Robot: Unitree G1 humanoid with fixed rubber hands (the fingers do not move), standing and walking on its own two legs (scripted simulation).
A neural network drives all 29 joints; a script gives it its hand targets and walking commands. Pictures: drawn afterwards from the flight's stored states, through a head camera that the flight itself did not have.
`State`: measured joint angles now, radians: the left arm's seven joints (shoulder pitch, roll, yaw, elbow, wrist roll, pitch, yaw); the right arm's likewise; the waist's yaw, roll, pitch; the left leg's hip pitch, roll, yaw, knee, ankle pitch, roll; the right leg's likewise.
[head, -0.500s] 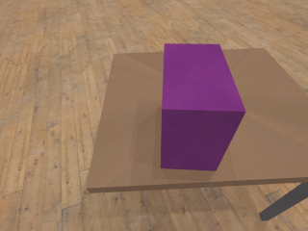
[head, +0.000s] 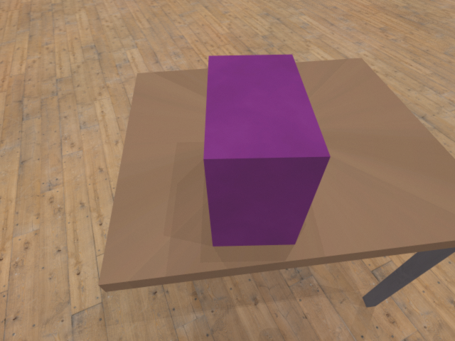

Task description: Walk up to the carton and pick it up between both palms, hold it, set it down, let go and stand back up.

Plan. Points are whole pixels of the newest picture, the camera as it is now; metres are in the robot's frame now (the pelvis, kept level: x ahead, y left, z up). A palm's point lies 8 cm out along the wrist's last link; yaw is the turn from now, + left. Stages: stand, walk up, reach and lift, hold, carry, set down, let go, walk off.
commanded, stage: walk up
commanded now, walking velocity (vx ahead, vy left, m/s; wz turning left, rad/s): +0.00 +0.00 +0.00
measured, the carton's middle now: (252, 151) +0.48 -0.03 +0.06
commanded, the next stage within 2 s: stand in 0.96 s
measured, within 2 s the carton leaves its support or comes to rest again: neither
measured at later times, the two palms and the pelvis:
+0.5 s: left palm out of the picture +0.01 +0.17 -0.14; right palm out of the picture +0.01 -0.25 -0.15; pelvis +0.03 -0.04 +0.00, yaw +2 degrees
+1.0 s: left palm out of the picture +0.02 +0.17 -0.14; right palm out of the picture +0.01 -0.24 -0.15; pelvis +0.04 -0.04 +0.00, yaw +2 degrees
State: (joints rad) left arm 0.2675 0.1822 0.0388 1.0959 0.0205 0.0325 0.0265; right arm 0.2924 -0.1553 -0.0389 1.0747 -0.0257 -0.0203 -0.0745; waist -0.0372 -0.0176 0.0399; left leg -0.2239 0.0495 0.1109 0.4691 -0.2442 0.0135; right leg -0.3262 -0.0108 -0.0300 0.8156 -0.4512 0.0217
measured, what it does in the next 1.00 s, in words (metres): shifts its weight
